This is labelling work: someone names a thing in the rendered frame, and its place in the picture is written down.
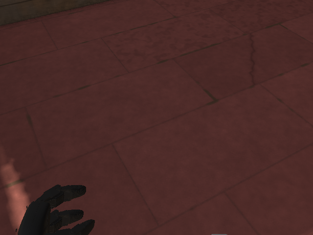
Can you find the left robot hand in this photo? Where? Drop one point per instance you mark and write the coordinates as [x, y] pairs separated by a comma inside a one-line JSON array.
[[39, 220]]

